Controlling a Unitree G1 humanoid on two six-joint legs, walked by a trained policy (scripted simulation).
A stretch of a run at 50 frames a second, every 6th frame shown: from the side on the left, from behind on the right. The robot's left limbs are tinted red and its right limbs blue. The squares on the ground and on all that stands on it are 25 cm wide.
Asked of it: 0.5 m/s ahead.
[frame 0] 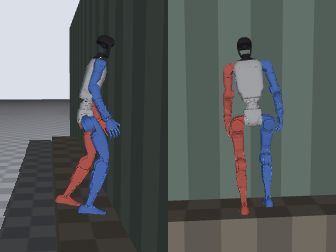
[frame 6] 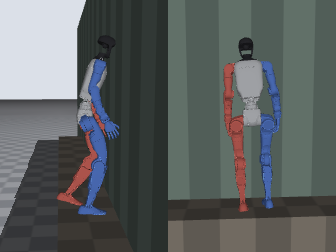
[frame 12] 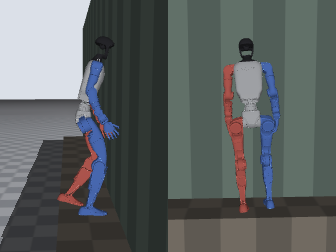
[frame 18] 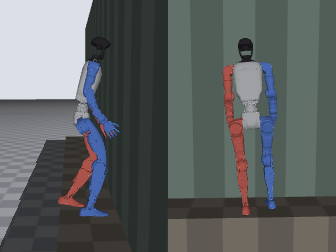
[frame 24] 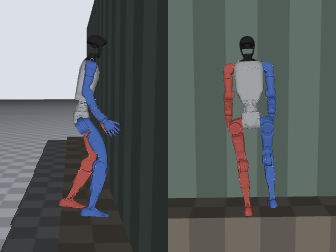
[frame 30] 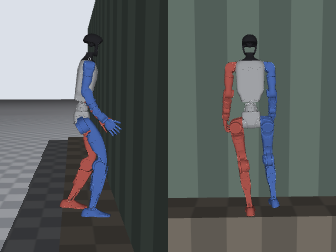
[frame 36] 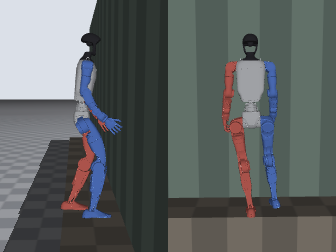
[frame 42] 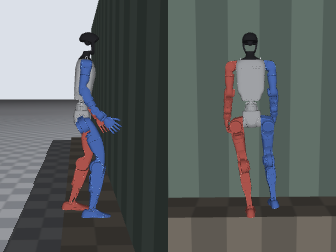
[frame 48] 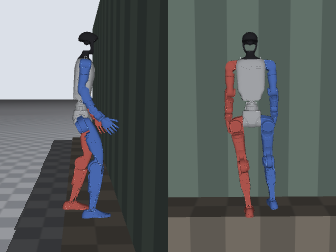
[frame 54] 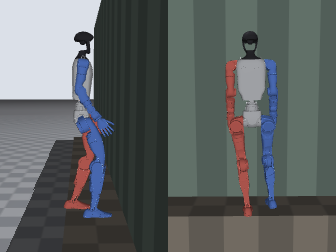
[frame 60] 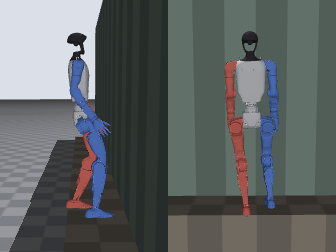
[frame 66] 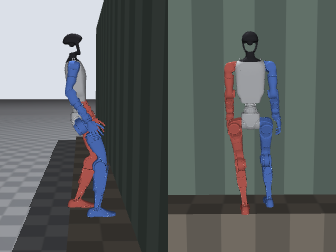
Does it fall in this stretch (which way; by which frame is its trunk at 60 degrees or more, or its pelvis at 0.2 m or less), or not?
no
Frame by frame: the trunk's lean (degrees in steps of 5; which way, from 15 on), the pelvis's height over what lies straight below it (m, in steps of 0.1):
0: 20 forward, 0.8
6: 20 forward, 0.8
12: 20 forward, 0.8
18: 20 forward, 0.8
24: 15 forward, 0.8
30: 10, 0.8
36: 10, 0.8
42: 5, 0.8
48: 5, 0.8
54: 5, 0.8
60: 5, 0.8
66: 5, 0.8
